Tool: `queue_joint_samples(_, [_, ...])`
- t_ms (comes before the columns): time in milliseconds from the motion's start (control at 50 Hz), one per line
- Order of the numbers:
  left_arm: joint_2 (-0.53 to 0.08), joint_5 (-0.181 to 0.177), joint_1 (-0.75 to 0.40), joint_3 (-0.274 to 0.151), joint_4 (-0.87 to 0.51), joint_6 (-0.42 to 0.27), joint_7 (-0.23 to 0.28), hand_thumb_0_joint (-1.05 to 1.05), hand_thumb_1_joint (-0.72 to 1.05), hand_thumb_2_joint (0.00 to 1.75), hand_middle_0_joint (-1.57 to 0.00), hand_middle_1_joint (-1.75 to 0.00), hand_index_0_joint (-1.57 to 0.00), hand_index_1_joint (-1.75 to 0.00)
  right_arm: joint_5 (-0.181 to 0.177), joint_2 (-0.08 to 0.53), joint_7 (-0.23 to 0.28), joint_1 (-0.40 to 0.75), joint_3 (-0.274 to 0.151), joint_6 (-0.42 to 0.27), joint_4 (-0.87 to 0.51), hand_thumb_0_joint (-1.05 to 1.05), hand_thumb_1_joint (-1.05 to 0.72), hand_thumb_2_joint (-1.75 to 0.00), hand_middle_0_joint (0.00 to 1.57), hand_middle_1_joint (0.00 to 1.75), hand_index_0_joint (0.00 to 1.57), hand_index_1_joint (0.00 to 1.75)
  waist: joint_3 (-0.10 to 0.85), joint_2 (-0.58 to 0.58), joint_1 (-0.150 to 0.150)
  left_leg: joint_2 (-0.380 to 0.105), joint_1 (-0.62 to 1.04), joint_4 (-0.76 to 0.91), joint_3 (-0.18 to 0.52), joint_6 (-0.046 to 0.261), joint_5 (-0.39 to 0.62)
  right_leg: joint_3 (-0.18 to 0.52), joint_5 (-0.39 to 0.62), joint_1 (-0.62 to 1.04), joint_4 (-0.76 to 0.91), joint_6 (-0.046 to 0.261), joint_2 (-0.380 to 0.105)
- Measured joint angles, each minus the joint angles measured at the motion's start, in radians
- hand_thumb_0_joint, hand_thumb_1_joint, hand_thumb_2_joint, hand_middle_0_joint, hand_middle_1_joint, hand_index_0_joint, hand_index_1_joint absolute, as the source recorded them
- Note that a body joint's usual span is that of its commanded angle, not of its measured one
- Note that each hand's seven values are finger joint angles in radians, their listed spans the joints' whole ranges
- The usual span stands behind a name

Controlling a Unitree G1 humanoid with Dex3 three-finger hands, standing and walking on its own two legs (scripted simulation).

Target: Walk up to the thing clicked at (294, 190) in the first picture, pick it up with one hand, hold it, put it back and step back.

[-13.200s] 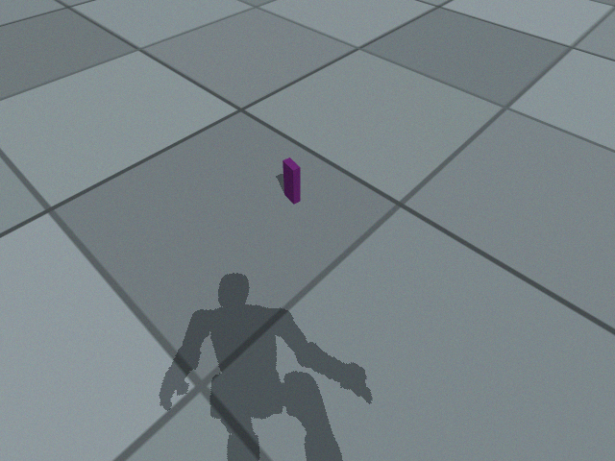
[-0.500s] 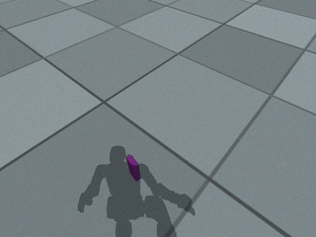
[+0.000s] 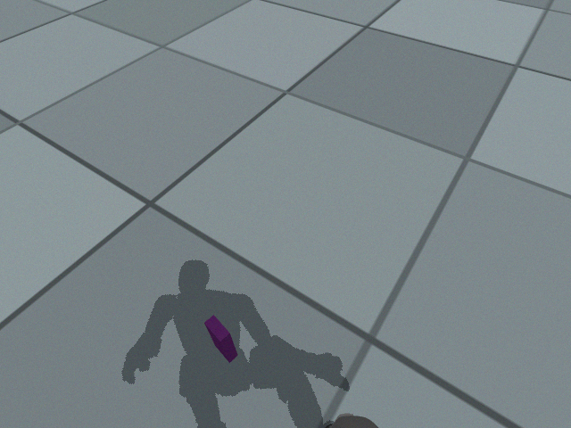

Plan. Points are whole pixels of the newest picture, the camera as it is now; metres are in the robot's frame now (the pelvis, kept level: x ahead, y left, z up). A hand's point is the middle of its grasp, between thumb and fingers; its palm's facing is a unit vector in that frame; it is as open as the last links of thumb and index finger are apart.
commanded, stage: walk up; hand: left
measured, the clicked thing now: (222, 340) +0.49 +0.20 -0.66
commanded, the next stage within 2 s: none
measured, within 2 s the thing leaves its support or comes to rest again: neither
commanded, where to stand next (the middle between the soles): +0.17 +0.00 m, yaw +0 degrees
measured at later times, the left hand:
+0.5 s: hand (126, 405) +0.21 +0.26 -0.16, palm faces -0.02 -0.94 -0.34, open 7.3 cm
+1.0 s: hand out of the picture +0.14 +0.26 -0.14, palm faces -0.02 -0.91 -0.42, open 7.4 cm
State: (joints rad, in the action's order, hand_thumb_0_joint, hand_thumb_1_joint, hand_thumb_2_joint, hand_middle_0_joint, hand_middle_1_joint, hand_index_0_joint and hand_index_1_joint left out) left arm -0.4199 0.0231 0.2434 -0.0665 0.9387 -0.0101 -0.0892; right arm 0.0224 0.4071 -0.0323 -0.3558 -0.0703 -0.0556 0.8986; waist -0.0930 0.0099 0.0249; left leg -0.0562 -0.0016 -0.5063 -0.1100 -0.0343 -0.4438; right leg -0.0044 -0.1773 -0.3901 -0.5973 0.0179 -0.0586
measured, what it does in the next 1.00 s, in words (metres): steps on the spot: left foot, then right foot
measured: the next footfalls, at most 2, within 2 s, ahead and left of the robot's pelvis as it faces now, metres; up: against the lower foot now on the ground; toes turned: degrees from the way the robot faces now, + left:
left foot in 0.38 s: +0.24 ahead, +0.11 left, +0.00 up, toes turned +1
right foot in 0.72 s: +0.11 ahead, -0.14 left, +0.00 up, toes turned -3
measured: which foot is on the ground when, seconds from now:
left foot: down 0.00-0.04, up 0.06-0.36, down 0.38-0.76, up 0.78-0.96, down 0.98-1.00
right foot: down 0.00-0.42, up 0.44-0.70, down 0.72-1.00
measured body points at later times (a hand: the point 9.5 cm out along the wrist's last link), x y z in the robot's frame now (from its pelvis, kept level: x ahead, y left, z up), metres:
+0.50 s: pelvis +0.11 +0.00 -0.01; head +0.16 +0.03 +0.44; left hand +0.21 +0.31 -0.14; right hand +0.20 -0.31 -0.11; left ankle +0.20 +0.11 -0.72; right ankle +0.09 -0.13 -0.68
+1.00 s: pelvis +0.08 -0.02 +0.00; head +0.12 -0.04 +0.45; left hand +0.14 +0.30 -0.11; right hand +0.17 -0.33 -0.13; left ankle +0.10 +0.11 -0.73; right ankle +0.06 -0.13 -0.72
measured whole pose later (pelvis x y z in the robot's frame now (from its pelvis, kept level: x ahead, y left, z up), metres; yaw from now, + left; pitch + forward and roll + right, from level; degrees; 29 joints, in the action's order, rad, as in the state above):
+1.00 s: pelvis +0.08 -0.02 +0.00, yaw +0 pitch -2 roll +2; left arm -0.38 0.02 0.21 -0.04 0.93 -0.01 0.00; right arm 0.00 0.38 0.00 -0.17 -0.04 0.01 0.94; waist -0.13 -0.02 -0.02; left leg 0.02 -0.27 -0.60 0.02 0.01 -0.29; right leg -0.01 -0.41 -0.24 -0.68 0.00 -0.04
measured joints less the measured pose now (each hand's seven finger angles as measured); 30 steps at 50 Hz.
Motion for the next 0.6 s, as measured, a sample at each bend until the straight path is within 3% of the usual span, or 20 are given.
queue_joint_samples(40, [0.022,-0.001,-0.025,-0.004,-0.016,-0.02,0.01,0.01,0.91,0.89,-0.2,-0.3,-0.2,-0.3,-0.008,0.006,0.008,0.014,0.002,0.011,-0.006,0.01,-0.9,-0.9,0.21,0.3,0.2,0.3,-0.025,-0.059,0.004,-0.058,-0.05,-0.175,0.035,0.033,-0.041,-0.039,-0.016,0.022,-0.034,-0.004,0.039])
queue_joint_samples(100, [0.035,-0.014,-0.026,0.001,-0.062,-0.044,0.023,0.0,0.91,0.89,-0.21,-0.3,-0.21,-0.3,-0.017,-0.012,0.013,0.042,0.023,0.025,-0.014,0.01,-0.91,-0.9,0.2,0.3,0.2,0.3,-0.037,-0.04,-0.024,0.004,-0.199,-0.509,0.097,0.06,-0.061,-0.024,-0.07,0.054,-0.053,0.008,0.033])
queue_joint_samples(160, [0.057,-0.029,-0.003,0.016,-0.086,-0.047,0.037,0.0,0.91,0.89,-0.21,-0.3,-0.21,-0.3,-0.03,-0.009,0.013,0.067,0.03,0.023,-0.034,0.01,-0.91,-0.9,0.2,0.3,0.2,0.3,-0.032,-0.041,-0.039,0.033,-0.333,-0.642,0.119,0.067,-0.018,-0.013,-0.061,0.12,0.023,0.012,0.034])
queue_joint_samples(220, [0.063,-0.026,0.024,0.029,-0.094,-0.045,0.05,0.0,0.9,0.89,-0.21,-0.3,-0.21,-0.3,-0.031,-0.003,0.012,0.083,0.027,0.019,-0.062,0.01,-0.91,-0.9,0.2,0.3,0.2,0.3,-0.023,-0.049,-0.04,0.02,-0.419,-0.582,0.131,0.052,0.041,-0.01,-0.06,0.163,0.073,0.013,0.046])
queue_joint_samples(300, [0.059,-0.016,0.022,0.042,-0.099,-0.039,0.072,0.0,0.9,0.89,-0.21,-0.3,-0.21,-0.3,-0.03,-0.001,0.022,0.11,0.024,0.024,-0.06,0.01,-0.91,-0.9,0.2,0.3,0.2,0.3,-0.037,-0.054,-0.043,0.002,-0.447,-0.351,0.124,0.027,0.111,-0.017,-0.09,0.18,0.064,0.008,0.064])
queue_joint_samples(380, [0.039,-0.031,-0.005,0.051,-0.105,-0.011,0.082,0.0,0.9,0.89,-0.21,-0.3,-0.21,-0.3,-0.022,-0.009,0.029,0.12,0.023,0.028,-0.04,0.01,-0.91,-0.9,0.2,0.3,0.2,0.3,-0.051,-0.03,-0.044,0.025,-0.389,-0.142,0.097,0.04,0.267,-0.029,-0.188,0.148,-0.069,-0.011,0.058])
queue_joint_samples(420, [0.023,-0.044,-0.036,0.047,-0.095,0.012,0.09,0.0,0.9,0.89,-0.21,-0.3,-0.21,-0.3,-0.012,-0.029,0.034,0.134,0.021,0.038,-0.028,0.01,-0.91,-0.9,0.2,0.3,0.2,0.3,-0.061,0.017,-0.041,0.054,-0.391,-0.158,0.084,0.051,0.229,-0.012,-0.23,0.114,-0.156,-0.011,0.031])
queue_joint_samples(500, [0.013,-0.052,-0.079,0.043,-0.082,0.046,0.106,0.01,0.91,0.89,-0.21,-0.3,-0.21,-0.3,-0.015,-0.051,0.033,0.175,0.036,0.049,-0.043,0.01,-0.91,-0.9,0.2,0.3,0.2,0.3,-0.089,0.037,-0.028,0.04,-0.403,-0.174,0.088,0.061,0.222,0.068,-0.394,0.032,-0.398,0.008,0.096])
queue_joint_samples(560, [0.008,-0.05,-0.086,0.038,-0.069,0.052,0.102,0.0,0.91,0.89,-0.21,-0.3,-0.21,-0.3,-0.015,-0.055,0.037,0.196,0.041,0.056,-0.061,0.01,-0.9,-0.9,0.21,0.3,0.2,0.3,-0.081,0.04,-0.023,0.03,-0.412,-0.148,0.085,0.058,0.242,0.097,-0.392,0.0,-0.484,0.013,0.113])
queue_joint_samples(600, [0.01,-0.047,-0.081,0.035,-0.061,0.049,0.099,0.0,0.91,0.89,-0.21,-0.3,-0.21,-0.3,-0.011,-0.048,0.036,0.209,0.039,0.059,-0.071,0.01,-0.9,-0.9,0.21,0.3,0.21,0.3,-0.077,0.032,-0.023,0.023,-0.421,-0.143,0.082,0.055,0.249,0.091,-0.384,0.012,-0.455,0.007,0.105])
